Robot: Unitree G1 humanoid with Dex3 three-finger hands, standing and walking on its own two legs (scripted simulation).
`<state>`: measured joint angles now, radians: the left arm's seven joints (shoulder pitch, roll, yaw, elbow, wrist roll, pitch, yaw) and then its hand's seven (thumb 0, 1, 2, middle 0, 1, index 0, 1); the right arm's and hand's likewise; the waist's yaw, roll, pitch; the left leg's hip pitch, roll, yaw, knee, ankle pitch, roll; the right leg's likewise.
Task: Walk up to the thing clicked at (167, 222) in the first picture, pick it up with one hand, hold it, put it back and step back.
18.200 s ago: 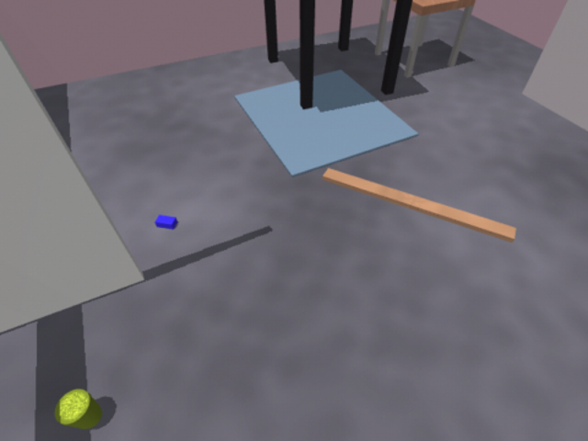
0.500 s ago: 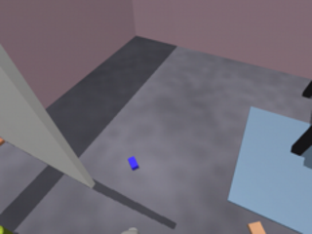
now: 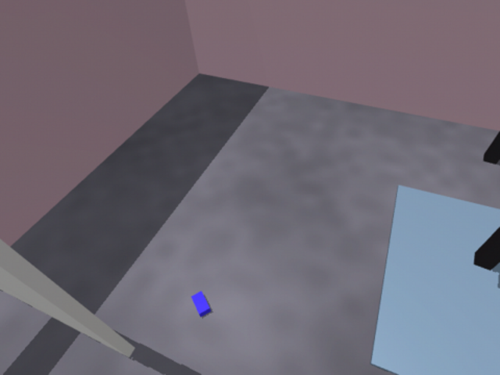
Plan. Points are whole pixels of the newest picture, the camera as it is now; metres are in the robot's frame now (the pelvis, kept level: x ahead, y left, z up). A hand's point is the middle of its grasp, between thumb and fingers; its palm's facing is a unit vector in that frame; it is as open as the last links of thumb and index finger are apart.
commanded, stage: walk up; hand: left
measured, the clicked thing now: (201, 303) +0.53 +0.28 -0.74
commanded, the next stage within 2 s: stand in 1.66 s
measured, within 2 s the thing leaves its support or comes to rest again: neither
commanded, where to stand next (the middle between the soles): +0.14 +0.04 m, yaw +1 degrees
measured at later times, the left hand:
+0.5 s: hand out of the picture +0.10 +0.29 -0.15, palm faces +0.01 -0.93 -0.37, open 7.4 cm
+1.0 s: hand out of the picture +0.14 +0.29 -0.12, palm faces +0.01 -0.93 -0.36, open 7.4 cm
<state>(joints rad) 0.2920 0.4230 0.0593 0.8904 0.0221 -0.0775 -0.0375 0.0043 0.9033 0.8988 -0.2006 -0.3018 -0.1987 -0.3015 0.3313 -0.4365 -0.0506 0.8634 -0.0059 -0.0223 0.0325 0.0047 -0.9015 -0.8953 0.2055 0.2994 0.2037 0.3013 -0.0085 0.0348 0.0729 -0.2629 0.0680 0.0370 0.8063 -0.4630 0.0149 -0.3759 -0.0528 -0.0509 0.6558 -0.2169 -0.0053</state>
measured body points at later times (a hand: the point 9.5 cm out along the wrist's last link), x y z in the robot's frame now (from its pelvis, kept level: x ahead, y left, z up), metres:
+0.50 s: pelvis +0.04 +0.02 +0.00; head +0.05 +0.03 +0.45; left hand +0.10 +0.34 -0.12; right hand +0.15 -0.28 -0.11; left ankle +0.09 +0.15 -0.72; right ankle +0.08 -0.12 -0.72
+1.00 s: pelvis +0.06 +0.02 +0.03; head +0.07 +0.02 +0.48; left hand +0.14 +0.33 -0.10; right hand +0.17 -0.28 -0.10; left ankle +0.09 +0.15 -0.72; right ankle +0.08 -0.12 -0.72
